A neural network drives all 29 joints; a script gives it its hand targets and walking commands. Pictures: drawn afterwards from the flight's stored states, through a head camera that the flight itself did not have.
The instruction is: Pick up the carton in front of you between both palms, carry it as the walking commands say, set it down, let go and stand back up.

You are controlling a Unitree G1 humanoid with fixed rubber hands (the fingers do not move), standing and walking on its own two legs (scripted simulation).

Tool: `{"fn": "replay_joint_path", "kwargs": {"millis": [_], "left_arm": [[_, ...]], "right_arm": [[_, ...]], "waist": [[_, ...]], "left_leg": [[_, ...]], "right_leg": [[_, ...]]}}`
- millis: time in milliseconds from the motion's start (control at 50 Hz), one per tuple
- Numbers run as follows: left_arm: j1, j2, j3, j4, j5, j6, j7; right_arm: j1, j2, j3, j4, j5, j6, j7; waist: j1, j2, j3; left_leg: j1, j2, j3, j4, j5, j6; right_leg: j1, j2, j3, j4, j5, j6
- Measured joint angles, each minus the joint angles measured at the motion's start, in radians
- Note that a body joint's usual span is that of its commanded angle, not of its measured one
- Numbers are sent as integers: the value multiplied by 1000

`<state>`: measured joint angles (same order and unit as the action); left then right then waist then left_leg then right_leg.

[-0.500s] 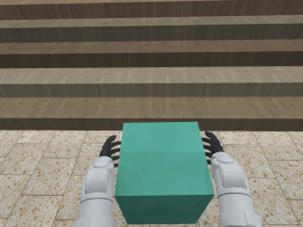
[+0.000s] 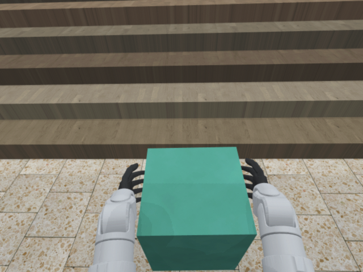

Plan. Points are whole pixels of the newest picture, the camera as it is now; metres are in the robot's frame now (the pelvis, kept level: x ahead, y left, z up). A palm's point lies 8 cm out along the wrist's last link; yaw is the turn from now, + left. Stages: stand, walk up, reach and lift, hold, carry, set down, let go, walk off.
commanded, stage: carry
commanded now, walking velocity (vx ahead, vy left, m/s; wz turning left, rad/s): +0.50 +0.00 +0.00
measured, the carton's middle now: (192, 211) +0.28 +0.00 -0.02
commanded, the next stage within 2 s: none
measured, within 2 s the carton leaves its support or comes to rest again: neither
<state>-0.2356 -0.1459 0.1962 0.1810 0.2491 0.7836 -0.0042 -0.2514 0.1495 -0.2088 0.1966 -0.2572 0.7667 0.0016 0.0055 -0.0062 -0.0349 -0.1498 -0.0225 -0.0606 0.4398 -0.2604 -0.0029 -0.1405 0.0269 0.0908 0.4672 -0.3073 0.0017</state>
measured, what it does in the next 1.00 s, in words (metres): walks ahead: left foot, then right foot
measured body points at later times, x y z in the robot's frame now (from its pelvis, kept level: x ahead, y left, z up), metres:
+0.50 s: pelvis +0.17 +0.01 -0.01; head +0.16 +0.01 +0.44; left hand +0.44 +0.16 +0.07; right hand +0.44 -0.15 +0.07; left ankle +0.20 +0.10 -0.74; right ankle +0.03 -0.10 -0.70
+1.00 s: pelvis +0.47 -0.06 +0.00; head +0.50 -0.07 +0.44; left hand +0.75 +0.10 +0.07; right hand +0.76 -0.21 +0.07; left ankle +0.38 +0.08 -0.65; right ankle +0.49 -0.13 -0.74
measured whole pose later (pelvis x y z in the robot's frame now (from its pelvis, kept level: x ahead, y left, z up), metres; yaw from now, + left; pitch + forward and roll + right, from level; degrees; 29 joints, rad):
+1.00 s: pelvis +0.47 -0.06 +0.00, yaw +0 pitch +5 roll +0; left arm -0.18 -0.14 0.11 -0.39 0.09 1.20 0.09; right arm -0.20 0.14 -0.13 -0.39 -0.10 1.21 -0.09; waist 0.02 0.02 -0.02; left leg -0.48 0.10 0.06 1.14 -0.34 0.02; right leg -0.34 -0.04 -0.26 0.44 -0.19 -0.07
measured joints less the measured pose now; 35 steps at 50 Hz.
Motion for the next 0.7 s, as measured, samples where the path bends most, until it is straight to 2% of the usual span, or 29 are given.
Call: {"fn": "replay_joint_path", "kwargs": {"millis": [20, 60, 120, 160, 200, 260, 360, 420, 460, 500, 540, 560, 600, 700], "left_arm": [[7, 2, -4, -12, -6, 5, 3], [17, 6, -7, -55, -24, 20, 8], [25, 19, -28, -122, -67, 55, 23], [25, 14, -46, -156, -86, 95, 36], [29, 5, -69, -190, -93, 142, 54], [51, 9, -92, -268, -106, 222, 77], [76, 13, -103, -425, -124, 324, 95], [97, 15, -101, -498, -139, 367, 95], [109, 17, -86, -533, -147, 389, 95], [120, 17, -70, -542, -155, 415, 95], [116, 17, -69, -540, -160, 441, 98], [111, 17, -70, -538, -162, 450, 99], [96, 15, -73, -536, -162, 459, 99], [69, 12, -77, -532, -156, 454, 99]], "right_arm": [[5, -1, 8, -11, 6, 6, -4], [6, -1, 25, -44, 19, 22, -13], [23, -5, 52, -126, 43, 62, -32], [49, -14, 54, -192, 63, 107, -41], [69, -33, 57, -243, 92, 158, -45], [63, -50, 67, -291, 134, 236, -57], [70, -34, 80, -413, 159, 321, -75], [93, -11, 87, -487, 152, 360, -79], [96, -15, 116, -500, 149, 375, -82], [96, -16, 134, -491, 147, 396, -87], [101, -17, 133, -501, 150, 425, -94], [102, -17, 129, -509, 152, 437, -97], [99, -16, 118, -524, 155, 451, -100], [76, -14, 93, -535, 160, 454, -100]], "waist": [[2, 1, -19], [11, 7, -47], [14, 24, -75], [8, 30, -98], [1, 15, -118], [-7, -7, -128], [-2, -25, -125], [10, -26, -122], [14, -37, -120], [9, -32, -113], [2, -15, -102], [-2, -9, -97], [-13, 1, -88], [-34, 15, -83]], "left_leg": [[-19, 2, 6, 9, -34, 1], [-48, 11, 21, 6, -21, 4], [-85, 35, 28, 35, 15, 0], [-125, 49, 34, 118, -91, -1], [-191, 54, 78, 243, -158, 0], [-269, 55, 132, 307, -155, 2], [-320, 48, 189, 170, -64, -7], [-262, 39, 243, 4, 30, -5], [-239, 33, 271, 3, 112, 35], [-228, 38, 286, 49, 65, 62], [-186, 43, 286, 27, 28, 65], [-159, 43, 283, 1, 25, 58], [-101, 45, 278, -62, 30, 48], [38, 59, 261, -173, 5, 24]], "right_leg": [[-27, -3, -4, 23, -51, -1], [-81, -15, -39, 67, -84, -3], [-98, -14, -97, 35, -23, -11], [-92, -7, -114, 7, 39, -25], [-80, -17, -127, -23, 41, -35], [-42, -38, -120, -108, 51, -32], [20, -63, -109, -178, 35, -13], [39, -70, -101, -107, -48, 4], [-19, -89, -106, 88, -129, 6], [-145, -86, -118, 369, -152, -13], [-263, -88, -148, 547, -127, -30], [-310, -94, -163, 574, -99, -32], [-381, -108, -186, 535, -40, -26], [-454, -120, -218, 253, 98, -5]]}}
